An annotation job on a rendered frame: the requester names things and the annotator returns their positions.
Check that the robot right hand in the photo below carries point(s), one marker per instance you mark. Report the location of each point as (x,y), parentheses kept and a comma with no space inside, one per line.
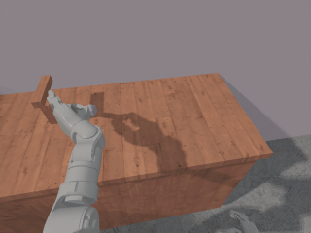
(243,221)

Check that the robot left upper arm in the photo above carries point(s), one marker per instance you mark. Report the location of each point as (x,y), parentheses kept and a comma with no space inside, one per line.
(80,219)

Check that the counter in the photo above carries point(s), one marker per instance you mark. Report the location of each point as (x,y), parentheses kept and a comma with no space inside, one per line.
(173,146)

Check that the robot left hand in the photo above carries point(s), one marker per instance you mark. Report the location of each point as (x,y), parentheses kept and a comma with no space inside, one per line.
(67,117)

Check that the tap lever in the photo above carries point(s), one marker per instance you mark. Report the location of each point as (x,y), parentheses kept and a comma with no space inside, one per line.
(92,108)

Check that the left robot forearm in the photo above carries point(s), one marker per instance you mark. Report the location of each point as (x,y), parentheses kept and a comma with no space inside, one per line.
(80,185)

